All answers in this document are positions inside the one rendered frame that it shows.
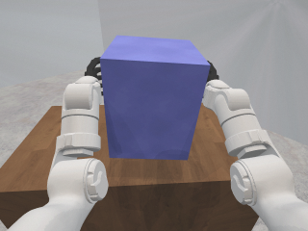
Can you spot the right robot forearm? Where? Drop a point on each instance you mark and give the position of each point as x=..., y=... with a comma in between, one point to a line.
x=244, y=136

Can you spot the left robot forearm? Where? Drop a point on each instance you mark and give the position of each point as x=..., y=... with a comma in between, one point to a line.
x=80, y=114

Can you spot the pedestal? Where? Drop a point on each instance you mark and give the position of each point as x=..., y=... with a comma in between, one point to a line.
x=143, y=194

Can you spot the right robot hand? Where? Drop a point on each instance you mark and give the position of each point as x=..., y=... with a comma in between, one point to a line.
x=212, y=74

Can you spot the left robot hand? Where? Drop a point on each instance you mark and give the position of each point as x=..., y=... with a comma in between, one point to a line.
x=92, y=70

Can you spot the right robot upper arm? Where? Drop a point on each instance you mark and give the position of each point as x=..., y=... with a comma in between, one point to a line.
x=266, y=185

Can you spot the left robot upper arm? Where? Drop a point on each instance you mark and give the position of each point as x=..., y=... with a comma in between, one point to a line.
x=74, y=186

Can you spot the carton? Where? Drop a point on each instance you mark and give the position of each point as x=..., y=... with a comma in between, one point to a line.
x=152, y=90

